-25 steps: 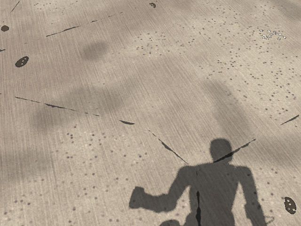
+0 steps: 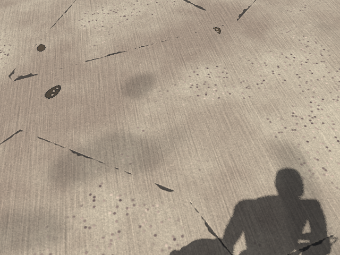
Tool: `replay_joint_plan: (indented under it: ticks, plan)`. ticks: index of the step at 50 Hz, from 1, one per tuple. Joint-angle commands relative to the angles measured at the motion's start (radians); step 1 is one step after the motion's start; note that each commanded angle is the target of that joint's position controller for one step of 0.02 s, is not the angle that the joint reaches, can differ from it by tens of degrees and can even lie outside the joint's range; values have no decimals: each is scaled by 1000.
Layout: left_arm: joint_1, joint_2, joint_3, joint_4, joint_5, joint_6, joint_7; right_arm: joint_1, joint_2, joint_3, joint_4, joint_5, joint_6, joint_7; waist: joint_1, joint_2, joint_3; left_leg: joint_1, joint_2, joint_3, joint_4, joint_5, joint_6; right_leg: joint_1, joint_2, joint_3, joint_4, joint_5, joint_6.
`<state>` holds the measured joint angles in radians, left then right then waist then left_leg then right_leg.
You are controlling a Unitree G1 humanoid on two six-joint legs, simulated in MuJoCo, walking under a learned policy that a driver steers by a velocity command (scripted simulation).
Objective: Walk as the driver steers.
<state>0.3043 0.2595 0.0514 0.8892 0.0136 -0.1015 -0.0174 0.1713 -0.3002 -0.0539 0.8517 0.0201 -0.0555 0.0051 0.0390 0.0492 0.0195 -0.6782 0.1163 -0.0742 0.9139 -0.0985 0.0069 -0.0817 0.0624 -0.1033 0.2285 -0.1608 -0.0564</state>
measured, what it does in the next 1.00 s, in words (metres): walks ahead, turning left: left foot, then right foot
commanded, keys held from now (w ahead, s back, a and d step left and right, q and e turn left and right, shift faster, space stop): w+q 0.48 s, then w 0.52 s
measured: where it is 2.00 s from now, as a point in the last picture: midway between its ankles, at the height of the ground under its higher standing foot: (127, 130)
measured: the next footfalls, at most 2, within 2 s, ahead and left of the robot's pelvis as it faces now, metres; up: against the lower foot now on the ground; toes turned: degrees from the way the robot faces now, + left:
left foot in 0.26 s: +0.31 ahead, +0.16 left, +0.00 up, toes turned +10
right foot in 0.74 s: +0.64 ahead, +0.04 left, +0.00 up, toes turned +21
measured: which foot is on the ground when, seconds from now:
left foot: up 0.00-0.24, down 0.26-0.78, up 0.80-1.00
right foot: down 0.00-0.24, up 0.26-0.72, down 0.74-1.00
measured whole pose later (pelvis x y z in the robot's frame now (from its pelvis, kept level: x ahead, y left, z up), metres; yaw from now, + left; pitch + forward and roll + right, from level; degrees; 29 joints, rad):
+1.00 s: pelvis +0.58 +0.11 +0.00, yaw +21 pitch +1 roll -1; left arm 0.32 0.26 0.05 0.84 0.00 -0.10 -0.02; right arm 0.22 -0.29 -0.06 0.72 0.01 -0.06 0.00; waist 0.04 0.04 0.02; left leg -0.62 0.09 -0.05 0.97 -0.23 0.01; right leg -0.17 0.06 -0.03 0.31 -0.17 -0.05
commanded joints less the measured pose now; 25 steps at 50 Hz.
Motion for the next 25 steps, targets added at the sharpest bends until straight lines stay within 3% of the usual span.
replay_joint_plan:
  ticks: [1, 5, 8, 10, 11, 12, 13, 14, 15, 16, 17, 18, 19, 20, 21, 25]
  plan:
    - [-65, 152, 32, -58, -1, -18, 15, -27, -36, -6, -57, -2, -8, 10, -13, -99, 31, 41, -4, 10, -154, 177, -1, -63, -259, 60, -145, 203, -129]
    - [3, 171, 38, -17, -14, -3, 24, -146, -19, 3, -117, -2, -12, 29, 36, -81, 65, 6, -20, 48, -280, 202, 21, 65, -302, 8, -125, 223, -114]
    - [18, 184, 46, -2, -25, 23, 29, -188, -28, 0, -164, -1, -10, 48, 33, -89, 71, -34, -37, 79, -317, 80, 53, 192, -343, -13, -46, 345, -93]
    - [-7, 210, 54, -11, -27, 40, 38, -150, -55, -14, -179, -1, -7, 58, -6, -120, 25, 60, -89, 139, -318, -26, 87, 225, -348, -44, 75, 653, -68]
    - [-17, 221, 57, -18, -26, 50, 44, -75, -80, -30, -169, -1, -4, 58, -50, -137, -29, 168, -130, 171, -314, -68, 108, 220, -338, -63, 196, 816, -53]
    - [-32, 219, 55, -26, -25, 60, 51, 73, -122, -58, -135, 3, -2, 53, -132, -122, -109, 372, -175, 185, -362, -33, 140, 157, -302, -94, 394, 862, -24]
    - [-20, 198, 43, -49, -13, 56, 57, 248, -205, -94, -98, 5, 6, 34, -202, -32, -212, 689, -85, 5, -382, -22, 200, -78, -261, -99, 690, 617, 18]
    - [86, 43, -7, -94, 15, 23, 33, 254, -304, -111, -98, 15, 6, 26, -93, 226, -310, 1052, 169, -552, -458, -184, 392, -550, -47, -32, 1045, -310, 83]
    - [-6, 118, 3, -99, -22, -22, 16, 282, -221, -86, -122, 6, -2, 25, -157, 126, -402, 1119, 218, -755, -598, -279, 415, -682, -27, 185, 1168, -427, 67]
    - [-104, 167, 16, -131, -57, -47, 6, 246, -171, -72, -121, -4, -10, 22, -173, 81, -264, 1035, 188, -604, -613, -206, 360, -762, -82, 202, 1159, -339, 40]
    - [-132, 157, 11, -142, -50, -59, 9, 183, -148, -65, -134, -3, -16, 21, -135, -12, -183, 891, 148, -486, -613, -111, 325, -734, -127, 195, 1077, -252, 28]
    - [-142, 158, 17, -138, -22, -59, 17, 116, -122, -57, -152, -7, -15, 20, -93, -60, -115, 737, 118, -403, -633, -2, 310, -671, -154, 188, 990, -206, 36]
    - [-135, 169, 25, -138, -7, -49, 20, 87, -100, -48, -168, -17, -18, 20, -62, -37, -86, 629, 88, -337, -640, 176, 301, -584, -173, 193, 946, -188, 41]
    - [-102, 158, 27, -143, -5, -36, 18, 63, -105, -48, -177, -21, -16, 16, -27, -15, -92, 586, 81, -326, -663, 170, 311, -552, -177, 197, 904, -178, 57]
    - [-95, 149, 27, -140, -3, -24, 19, 55, -106, -50, -182, -14, -16, 13, -20, -25, -78, 538, 65, -298, -683, 180, 308, -534, -181, 187, 856, -170, 71]
    - [-206, 99, 11, -182, 5, -4, 22, 106, -147, -61, -173, -2, -14, -13, -48, -19, -27, 439, 2, -180, -708, 200, 268, -521, -149, 150, 583, 61, 120]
